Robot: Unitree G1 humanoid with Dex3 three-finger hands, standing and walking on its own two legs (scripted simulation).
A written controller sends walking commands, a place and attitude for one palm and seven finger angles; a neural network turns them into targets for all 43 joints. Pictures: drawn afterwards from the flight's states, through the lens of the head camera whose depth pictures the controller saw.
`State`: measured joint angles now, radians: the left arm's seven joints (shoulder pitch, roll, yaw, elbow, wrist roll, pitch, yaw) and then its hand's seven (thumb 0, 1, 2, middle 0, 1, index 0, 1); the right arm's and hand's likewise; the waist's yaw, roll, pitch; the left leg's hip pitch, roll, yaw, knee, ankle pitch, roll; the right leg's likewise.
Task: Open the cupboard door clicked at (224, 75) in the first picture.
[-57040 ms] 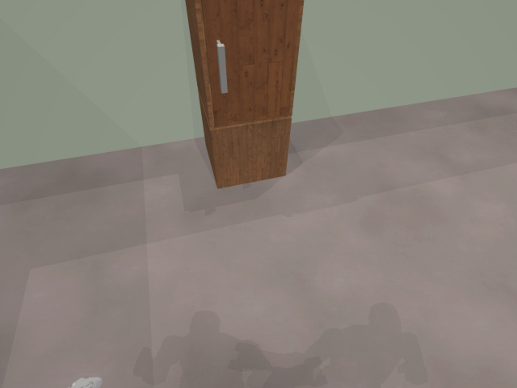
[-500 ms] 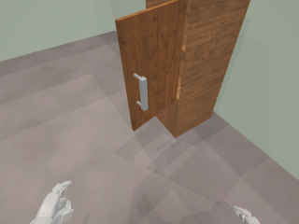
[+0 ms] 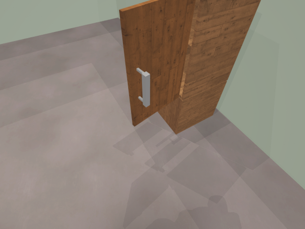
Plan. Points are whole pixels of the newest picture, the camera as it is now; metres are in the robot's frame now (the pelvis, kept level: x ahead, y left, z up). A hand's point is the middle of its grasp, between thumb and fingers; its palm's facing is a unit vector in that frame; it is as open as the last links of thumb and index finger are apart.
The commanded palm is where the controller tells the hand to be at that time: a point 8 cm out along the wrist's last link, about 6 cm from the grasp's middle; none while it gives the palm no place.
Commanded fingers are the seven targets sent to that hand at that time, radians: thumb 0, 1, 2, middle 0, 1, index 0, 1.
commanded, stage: let the arm hang, fingers relaxed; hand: left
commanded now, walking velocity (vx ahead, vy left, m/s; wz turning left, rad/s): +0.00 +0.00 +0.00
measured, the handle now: (142, 88) +0.66 +0.09 -0.07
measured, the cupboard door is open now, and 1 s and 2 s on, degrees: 100 100 100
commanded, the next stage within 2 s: look to check the result in 0.42 s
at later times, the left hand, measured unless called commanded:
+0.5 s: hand out of the picture +0.10 +0.21 -0.16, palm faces -0.03 -0.96 -0.29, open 7.4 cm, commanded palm none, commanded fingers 0.00 0.90 0.90 -0.20 -0.30 -0.20 -0.30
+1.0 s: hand out of the picture +0.09 +0.22 -0.16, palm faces -0.03 -0.95 -0.31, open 7.4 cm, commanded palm none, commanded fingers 0.00 0.90 0.90 -0.20 -0.30 -0.20 -0.30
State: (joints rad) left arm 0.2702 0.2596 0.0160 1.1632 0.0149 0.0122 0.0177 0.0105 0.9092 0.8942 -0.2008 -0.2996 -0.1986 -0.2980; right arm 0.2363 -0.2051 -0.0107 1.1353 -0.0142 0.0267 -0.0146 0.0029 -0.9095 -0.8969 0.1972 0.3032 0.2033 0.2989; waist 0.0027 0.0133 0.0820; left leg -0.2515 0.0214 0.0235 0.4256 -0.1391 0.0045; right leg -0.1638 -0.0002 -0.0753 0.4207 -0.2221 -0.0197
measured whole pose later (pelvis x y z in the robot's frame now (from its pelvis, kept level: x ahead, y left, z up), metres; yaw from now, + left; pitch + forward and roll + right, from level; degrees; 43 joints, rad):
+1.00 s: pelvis +0.04 -0.01 +0.01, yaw -1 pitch -2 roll +0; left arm 0.15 0.28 0.01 1.15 0.01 -0.02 0.02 0.01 0.90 0.89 -0.20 -0.30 -0.20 -0.30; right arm 0.11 -0.28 0.00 1.14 -0.01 0.01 -0.01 0.00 -0.91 -0.90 0.20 0.30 0.20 0.30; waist 0.00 0.01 0.07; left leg -0.14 0.02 0.04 0.32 -0.14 -0.01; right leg -0.06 0.01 -0.06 0.31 -0.22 -0.02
